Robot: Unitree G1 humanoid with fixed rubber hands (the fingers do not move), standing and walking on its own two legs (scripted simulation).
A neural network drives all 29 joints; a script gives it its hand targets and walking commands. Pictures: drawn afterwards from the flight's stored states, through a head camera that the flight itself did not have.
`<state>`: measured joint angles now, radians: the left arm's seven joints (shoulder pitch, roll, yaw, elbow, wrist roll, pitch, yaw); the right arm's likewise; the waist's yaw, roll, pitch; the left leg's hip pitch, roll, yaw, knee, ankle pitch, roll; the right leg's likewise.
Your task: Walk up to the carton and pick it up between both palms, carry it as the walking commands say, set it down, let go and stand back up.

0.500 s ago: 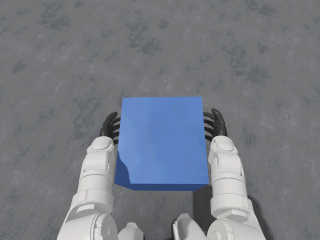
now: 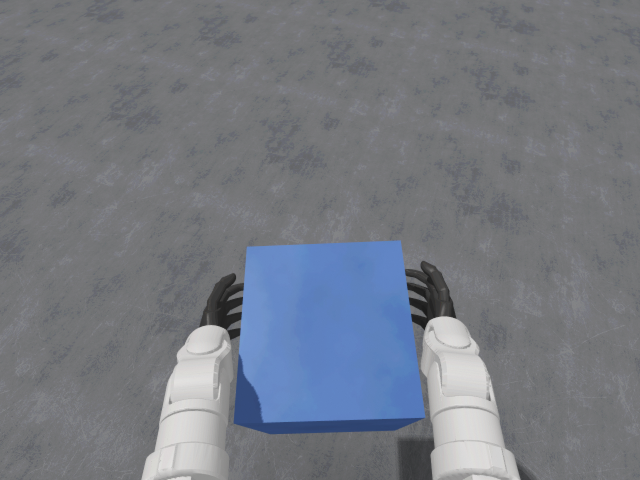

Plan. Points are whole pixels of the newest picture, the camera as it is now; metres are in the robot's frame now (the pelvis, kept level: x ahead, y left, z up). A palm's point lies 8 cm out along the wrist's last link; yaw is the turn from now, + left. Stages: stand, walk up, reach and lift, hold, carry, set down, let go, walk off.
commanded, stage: reach and lift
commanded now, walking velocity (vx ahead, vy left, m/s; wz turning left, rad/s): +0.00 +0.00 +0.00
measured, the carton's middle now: (328, 348) +0.33 -0.02 -0.08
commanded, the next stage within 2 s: hold in 2.00 s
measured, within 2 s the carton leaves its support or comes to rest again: neither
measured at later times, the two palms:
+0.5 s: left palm (197, 326) +0.31 +0.13 +0.05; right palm (452, 319) +0.30 -0.16 +0.07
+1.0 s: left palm (184, 327) +0.30 +0.14 +0.06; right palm (441, 307) +0.31 -0.15 +0.07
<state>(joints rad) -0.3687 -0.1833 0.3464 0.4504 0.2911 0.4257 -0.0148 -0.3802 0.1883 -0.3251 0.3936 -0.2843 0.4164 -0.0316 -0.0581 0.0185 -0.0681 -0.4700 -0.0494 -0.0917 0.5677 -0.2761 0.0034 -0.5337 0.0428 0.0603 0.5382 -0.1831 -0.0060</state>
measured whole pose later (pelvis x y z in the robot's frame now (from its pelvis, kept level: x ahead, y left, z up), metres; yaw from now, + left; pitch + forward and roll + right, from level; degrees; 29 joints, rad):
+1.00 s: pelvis +0.01 +0.00 +0.02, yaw +1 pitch -7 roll +0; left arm -0.31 -0.16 0.23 0.29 0.28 0.74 -0.01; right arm -0.32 0.17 -0.23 0.25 -0.30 0.72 -0.02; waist -0.03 0.02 0.03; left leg -0.02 -0.04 -0.11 0.38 -0.24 0.01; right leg -0.07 0.04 0.05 0.35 -0.15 -0.01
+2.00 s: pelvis +0.00 +0.00 +0.01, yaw +1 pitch -9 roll +0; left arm -0.26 -0.15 0.21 0.26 0.26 0.75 0.00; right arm -0.28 0.16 -0.19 0.24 -0.28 0.74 -0.04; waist -0.01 0.02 0.04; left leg -0.01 -0.03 -0.11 0.41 -0.25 0.00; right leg -0.07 0.05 0.05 0.38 -0.16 -0.02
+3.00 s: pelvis +0.00 +0.00 +0.01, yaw +1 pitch -9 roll +0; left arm -0.23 -0.15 0.19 0.24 0.25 0.76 0.00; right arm -0.26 0.15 -0.16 0.21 -0.27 0.76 -0.03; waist -0.01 0.03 0.03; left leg -0.01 -0.03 -0.12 0.41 -0.25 0.00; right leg -0.07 0.05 0.05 0.39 -0.16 -0.02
